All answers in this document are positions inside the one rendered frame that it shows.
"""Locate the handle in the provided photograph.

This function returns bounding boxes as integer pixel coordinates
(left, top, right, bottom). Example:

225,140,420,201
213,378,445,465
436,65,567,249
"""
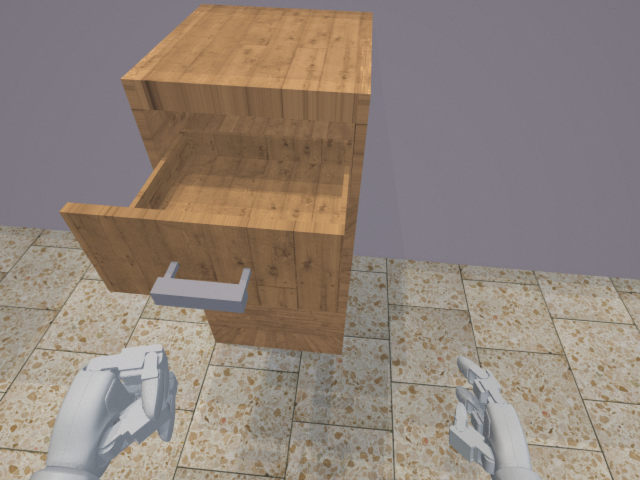
150,261,251,313

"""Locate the left robot hand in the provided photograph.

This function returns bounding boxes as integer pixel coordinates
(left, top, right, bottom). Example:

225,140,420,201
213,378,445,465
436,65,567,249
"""
46,344,178,478

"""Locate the cabinet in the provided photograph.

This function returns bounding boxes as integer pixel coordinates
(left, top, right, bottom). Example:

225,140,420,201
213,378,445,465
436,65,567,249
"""
121,4,373,355

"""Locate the drawer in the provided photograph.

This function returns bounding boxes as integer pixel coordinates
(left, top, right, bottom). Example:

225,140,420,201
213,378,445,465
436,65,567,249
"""
59,129,352,313

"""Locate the right robot hand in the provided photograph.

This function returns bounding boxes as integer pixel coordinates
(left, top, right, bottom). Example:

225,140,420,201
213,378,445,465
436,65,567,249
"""
449,356,532,479

